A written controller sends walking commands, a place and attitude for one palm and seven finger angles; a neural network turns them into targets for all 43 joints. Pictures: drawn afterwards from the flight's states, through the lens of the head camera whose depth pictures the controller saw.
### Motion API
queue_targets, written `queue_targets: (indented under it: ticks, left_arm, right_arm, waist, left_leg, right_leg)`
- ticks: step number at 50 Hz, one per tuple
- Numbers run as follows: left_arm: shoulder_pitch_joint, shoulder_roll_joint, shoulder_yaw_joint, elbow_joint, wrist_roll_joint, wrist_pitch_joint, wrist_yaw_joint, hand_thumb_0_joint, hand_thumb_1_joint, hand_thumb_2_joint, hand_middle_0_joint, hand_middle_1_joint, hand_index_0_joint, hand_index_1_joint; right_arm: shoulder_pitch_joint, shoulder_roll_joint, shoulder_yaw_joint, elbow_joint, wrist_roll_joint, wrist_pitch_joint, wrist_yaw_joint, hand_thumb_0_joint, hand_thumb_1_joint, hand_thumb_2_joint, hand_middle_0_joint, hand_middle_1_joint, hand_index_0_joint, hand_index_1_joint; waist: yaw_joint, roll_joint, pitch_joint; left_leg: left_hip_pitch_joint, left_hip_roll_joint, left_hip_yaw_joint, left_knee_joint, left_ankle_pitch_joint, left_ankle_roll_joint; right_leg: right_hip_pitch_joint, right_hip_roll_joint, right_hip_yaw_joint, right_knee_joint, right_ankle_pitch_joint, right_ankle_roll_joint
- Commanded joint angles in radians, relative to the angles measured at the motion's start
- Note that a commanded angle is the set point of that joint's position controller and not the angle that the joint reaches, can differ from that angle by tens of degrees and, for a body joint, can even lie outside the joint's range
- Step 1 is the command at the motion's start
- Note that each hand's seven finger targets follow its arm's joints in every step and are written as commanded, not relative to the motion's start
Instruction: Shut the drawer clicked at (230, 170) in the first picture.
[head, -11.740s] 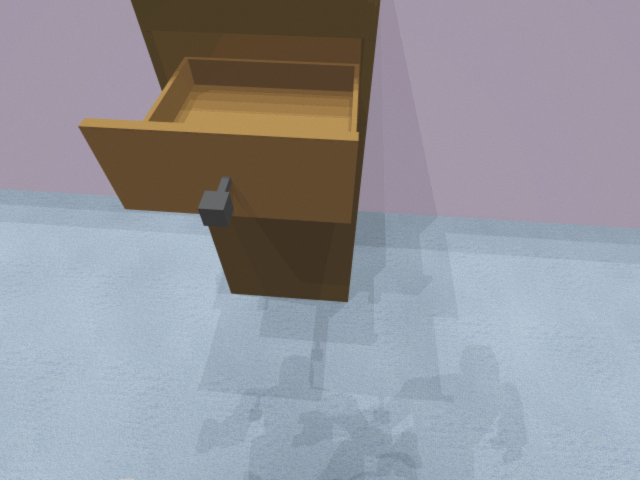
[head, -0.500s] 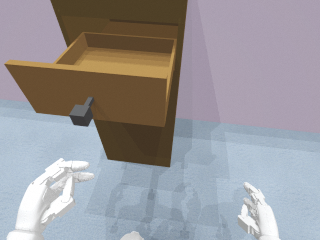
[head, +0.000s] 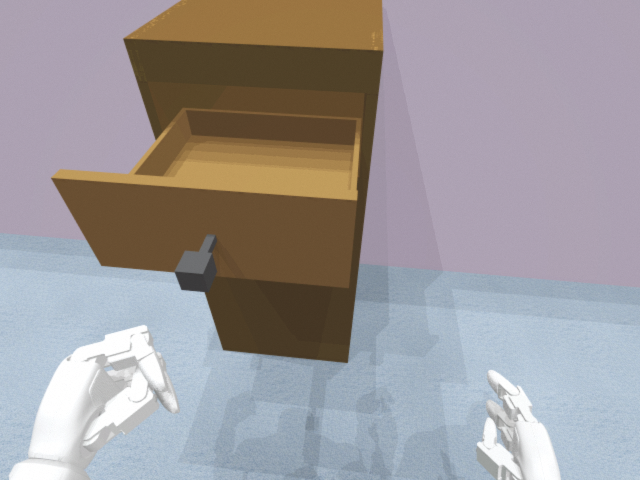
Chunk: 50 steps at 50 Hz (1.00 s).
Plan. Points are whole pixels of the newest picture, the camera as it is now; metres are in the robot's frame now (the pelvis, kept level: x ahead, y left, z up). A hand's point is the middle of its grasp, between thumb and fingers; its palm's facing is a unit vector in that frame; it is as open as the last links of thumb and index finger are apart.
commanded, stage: raise the hand and make a fist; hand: left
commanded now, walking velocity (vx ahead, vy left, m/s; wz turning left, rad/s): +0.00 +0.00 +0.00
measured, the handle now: (202, 259) +0.35 +0.20 +0.11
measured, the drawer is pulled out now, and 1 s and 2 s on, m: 0.30 0.30 0.30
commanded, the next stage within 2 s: bring the fist close to the handle in 0.80 s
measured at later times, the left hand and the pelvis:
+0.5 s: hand (133, 346) +0.17 +0.17 +0.21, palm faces +0.02 -0.99 -0.15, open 3.3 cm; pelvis -0.01 -0.01 +0.01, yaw +0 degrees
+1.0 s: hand (152, 340) +0.18 +0.17 +0.19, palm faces +0.05 -0.99 -0.16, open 3.3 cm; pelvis +0.01 -0.04 +0.01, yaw +0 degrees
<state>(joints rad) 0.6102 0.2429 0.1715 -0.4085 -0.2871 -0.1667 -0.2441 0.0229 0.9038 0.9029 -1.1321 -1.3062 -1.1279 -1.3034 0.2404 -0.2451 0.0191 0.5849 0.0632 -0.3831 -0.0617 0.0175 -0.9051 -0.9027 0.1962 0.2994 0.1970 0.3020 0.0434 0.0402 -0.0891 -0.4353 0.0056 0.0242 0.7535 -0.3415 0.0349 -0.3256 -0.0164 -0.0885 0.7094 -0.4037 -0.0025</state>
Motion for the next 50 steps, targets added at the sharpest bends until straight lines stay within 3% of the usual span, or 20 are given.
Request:
queue_targets:
  ticks: [1, 2, 5, 9, 11, 16, 18, 20, 24, 26, 28, 29, 31, 33, 38, 43, 45, 46, 48, 50]
  left_arm:
    - [-0.094, 0.114, 0.065, -0.277, -0.001, 0.011, 0.020, 0.000, 0.900, 0.900, -1.320, -1.513, -1.320, -1.513]
    - [-0.098, 0.120, 0.070, -0.292, 0.004, 0.034, 0.022, 0.000, 0.900, 0.900, -1.340, -1.535, -1.340, -1.535]
    - [-0.130, 0.097, 0.040, -0.346, 0.004, 0.109, 0.025, 0.000, 0.900, 0.900, -1.400, -1.600, -1.400, -1.600]
    - [-0.147, 0.141, 0.105, -0.363, -0.007, 0.188, 0.029, 0.000, 0.900, 0.900, -1.400, -1.600, -1.400, -1.600]
    - [-0.199, 0.148, 0.108, -0.404, -0.018, 0.215, 0.020, 0.000, 0.900, 0.900, -1.400, -1.600, -1.400, -1.600]
    - [-0.306, 0.147, 0.105, -0.421, -0.036, 0.276, 0.017, 0.000, 0.900, 0.900, -1.400, -1.600, -1.400, -1.600]
    - [-0.329, 0.207, 0.172, -0.403, -0.042, 0.307, 0.022, 0.000, 0.900, 0.900, -1.400, -1.600, -1.400, -1.600]
    - [-0.350, 0.202, 0.168, -0.416, -0.046, 0.332, 0.016, 0.000, 0.900, 0.900, -1.400, -1.600, -1.400, -1.600]
    - [-0.303, 0.197, 0.195, -0.322, -0.074, 0.385, -0.007, 0.000, 0.900, 0.900, -1.400, -1.600, -1.400, -1.600]
    - [-0.339, 0.198, 0.191, -0.346, -0.078, 0.391, -0.010, 0.000, 0.900, 0.900, -1.400, -1.600, -1.400, -1.600]
    - [-0.325, 0.242, 0.237, -0.353, -0.082, 0.379, -0.001, 0.000, 0.900, 0.900, -1.400, -1.600, -1.400, -1.600]
    - [-0.322, 0.230, 0.228, -0.361, -0.082, 0.369, -0.001, 0.000, 0.900, 0.900, -1.400, -1.600, -1.400, -1.600]
    - [-0.322, 0.268, 0.273, -0.340, -0.086, 0.349, 0.004, 0.000, 0.900, 0.900, -1.400, -1.600, -1.400, -1.600]
    - [-0.332, 0.272, 0.277, -0.346, -0.089, 0.323, 0.008, 0.000, 0.900, 0.900, -1.400, -1.600, -1.400, -1.600]
    - [-0.329, 0.279, 0.290, -0.286, -0.102, 0.290, -0.013, 0.000, 0.900, 0.900, -1.400, -1.600, -1.400, -1.600]
    - [-0.297, 0.280, 0.303, -0.262, -0.116, 0.278, -0.045, 0.000, 0.900, 0.900, -1.400, -1.600, -1.400, -1.600]
    - [-0.296, 0.282, 0.307, -0.278, -0.118, 0.275, -0.056, 0.000, 0.900, 0.900, -1.400, -1.600, -1.400, -1.600]
    - [-0.281, 0.276, 0.310, -0.255, -0.122, 0.272, -0.059, 0.000, 0.900, 0.900, -1.400, -1.600, -1.400, -1.600]
    - [-0.238, 0.255, 0.314, -0.196, -0.124, 0.269, -0.062, 0.000, 0.900, 0.900, -1.400, -1.600, -1.400, -1.600]
    - [-0.251, 0.240, 0.297, -0.193, -0.123, 0.259, -0.067, 0.000, 0.900, 0.900, -1.400, -1.600, -1.400, -1.600]
  right_arm:
    - [-0.135, -0.094, -0.016, -0.178, 0.005, -0.054, 0.002, 0.000, -0.900, -0.900, 0.200, 0.300, 0.200, 0.300]
    - [-0.141, -0.093, -0.012, -0.182, 0.005, -0.048, 0.001, 0.000, -0.900, -0.900, 0.200, 0.300, 0.200, 0.300]
    - [-0.156, -0.089, 0.006, -0.195, 0.005, -0.025, 0.004, 0.000, -0.900, -0.900, 0.200, 0.300, 0.200, 0.300]
    - [-0.175, -0.085, 0.019, -0.193, 0.007, 0.002, 0.000, 0.000, -0.900, -0.900, 0.200, 0.300, 0.200, 0.300]
    - [-0.188, -0.087, 0.027, -0.201, 0.012, 0.008, 0.000, 0.000, -0.900, -0.900, 0.200, 0.300, 0.200, 0.300]
    - [-0.202, -0.092, 0.039, -0.196, 0.021, 0.004, -0.008, 0.000, -0.900, -0.900, 0.200, 0.300, 0.200, 0.300]
    - [-0.218, -0.099, 0.038, -0.187, 0.025, 0.001, -0.016, 0.000, -0.900, -0.900, 0.200, 0.300, 0.200, 0.300]
    - [-0.221, -0.095, 0.043, -0.191, 0.028, 0.003, -0.019, 0.000, -0.900, -0.900, 0.200, 0.300, 0.200, 0.300]
    - [-0.228, -0.104, 0.040, -0.183, 0.033, 0.015, -0.025, 0.000, -0.900, -0.900, 0.200, 0.300, 0.200, 0.300]
    - [-0.229, -0.109, 0.039, -0.189, 0.033, 0.013, -0.025, 0.000, -0.900, -0.900, 0.200, 0.300, 0.200, 0.300]
    - [-0.226, -0.117, 0.033, -0.184, 0.031, 0.009, -0.026, 0.000, -0.900, -0.900, 0.200, 0.300, 0.200, 0.300]
    - [-0.217, -0.113, 0.033, -0.188, 0.029, 0.007, -0.026, 0.000, -0.900, -0.900, 0.200, 0.300, 0.200, 0.300]
    - [-0.204, -0.117, 0.029, -0.184, 0.029, 0.000, -0.031, 0.000, -0.900, -0.900, 0.200, 0.300, 0.200, 0.300]
    - [-0.205, -0.120, 0.028, -0.173, 0.028, -0.009, -0.034, 0.000, -0.900, -0.900, 0.200, 0.300, 0.200, 0.300]
    - [-0.193, -0.129, 0.020, -0.156, 0.030, -0.036, -0.046, 0.000, -0.900, -0.900, 0.200, 0.300, 0.200, 0.300]
    - [-0.190, -0.136, 0.018, -0.150, 0.031, -0.058, -0.053, 0.000, -0.900, -0.900, 0.200, 0.300, 0.200, 0.300]
    - [-0.177, -0.134, 0.019, -0.153, 0.032, -0.061, -0.049, 0.000, -0.900, -0.900, 0.200, 0.300, 0.200, 0.300]
    - [-0.174, -0.135, 0.017, -0.154, 0.030, -0.064, -0.050, 0.000, -0.900, -0.900, 0.200, 0.300, 0.200, 0.300]
    - [-0.177, -0.134, 0.014, -0.137, 0.030, -0.058, -0.047, 0.000, -0.900, -0.900, 0.200, 0.300, 0.200, 0.300]
    - [-0.165, -0.131, 0.010, -0.142, 0.031, -0.056, -0.045, 0.000, -0.900, -0.900, 0.200, 0.300, 0.200, 0.300]
  waist:
    - [0.008, 0.029, -0.012]
    - [0.015, 0.053, -0.017]
    - [0.017, 0.041, -0.002]
    - [0.027, 0.009, 0.007]
    - [0.024, 0.051, 0.002]
    - [0.019, 0.029, 0.023]
    - [0.030, 0.028, 0.024]
    - [0.034, 0.040, 0.016]
    - [0.037, -0.036, 0.043]
    - [0.034, 0.005, 0.042]
    - [0.038, -0.005, 0.036]
    - [0.035, 0.005, 0.028]
    - [0.036, -0.037, 0.028]
    - [0.030, 0.024, 0.049]
    - [0.024, 0.003, 0.073]
    - [0.027, -0.048, 0.040]
    - [0.026, -0.008, 0.013]
    - [0.025, -0.038, -0.001]
    - [0.029, -0.085, 0.032]
    - [0.022, -0.075, 0.024]
  left_leg:
    - [0.148, 0.019, -0.091, -0.202, 0.106, -0.013]
    - [0.155, 0.018, -0.090, -0.212, 0.105, -0.017]
    - [0.175, 0.020, -0.097, -0.238, 0.121, -0.021]
    - [0.196, 0.020, -0.090, -0.260, 0.128, -0.024]
    - [0.215, 0.019, -0.085, -0.265, 0.128, -0.026]
    - [0.228, 0.015, -0.094, -0.286, 0.060, -0.022]
    - [0.229, 0.011, -0.091, -0.290, 0.043, -0.020]
    - [0.243, 0.008, -0.085, -0.298, 0.052, -0.019]
    - [0.236, 0.004, -0.072, -0.291, 0.068, -0.015]
    - [0.243, -0.002, -0.064, -0.281, 0.075, -0.012]
    - [0.245, -0.001, -0.060, -0.267, 0.079, -0.012]
    - [0.250, -0.003, -0.056, -0.265, 0.086, -0.010]
    - [0.248, 0.000, -0.055, -0.254, 0.092, -0.008]
    - [0.250, -0.001, -0.050, -0.234, 0.094, -0.010]
    - [0.252, 0.003, -0.048, -0.208, 0.099, -0.010]
    - [0.255, 0.004, -0.055, -0.190, 0.143, -0.008]
    - [0.268, 0.000, -0.053, -0.195, 0.170, -0.008]
    - [0.264, 0.001, -0.056, -0.192, 0.182, -0.008]
    - [0.245, 0.003, -0.057, -0.186, 0.192, -0.009]
    - [0.250, -0.002, -0.054, -0.188, 0.199, -0.007]
  right_leg:
    - [-0.054, 0.044, -0.017, -0.131, 0.136, -0.017]
    - [-0.042, 0.044, -0.018, -0.134, 0.133, -0.019]
    - [-0.017, 0.044, -0.024, -0.148, 0.155, -0.020]
    - [0.010, 0.048, -0.022, -0.180, 0.166, -0.021]
    - [0.015, 0.046, -0.020, -0.187, 0.165, -0.020]
    - [0.009, 0.044, -0.016, -0.214, 0.113, -0.016]
    - [0.021, 0.043, -0.003, -0.232, 0.096, -0.016]
    - [0.028, 0.037, -0.001, -0.239, 0.097, -0.017]
    - [0.024, 0.035, 0.012, -0.272, 0.102, -0.009]
    - [0.024, 0.030, 0.020, -0.276, 0.104, -0.007]
    - [0.028, 0.027, 0.033, -0.288, 0.094, -0.005]
    - [0.025, 0.023, 0.037, -0.292, 0.092, -0.004]
    - [0.023, 0.020, 0.047, -0.301, 0.080, 0.001]
    - [0.013, 0.009, 0.074, -0.321, 0.067, 0.001]
    - [0.003, -0.007, 0.116, -0.358, 0.048, 0.016]
    - [0.029, -0.021, 0.137, -0.341, 0.172, 0.042]
    - [0.040, -0.020, 0.127, -0.314, 0.255, 0.045]
    - [0.050, -0.021, 0.124, -0.298, 0.295, 0.049]
    - [0.043, -0.014, 0.122, -0.299, 0.329, 0.058]
    - [0.033, -0.013, 0.115, -0.284, 0.366, 0.061]
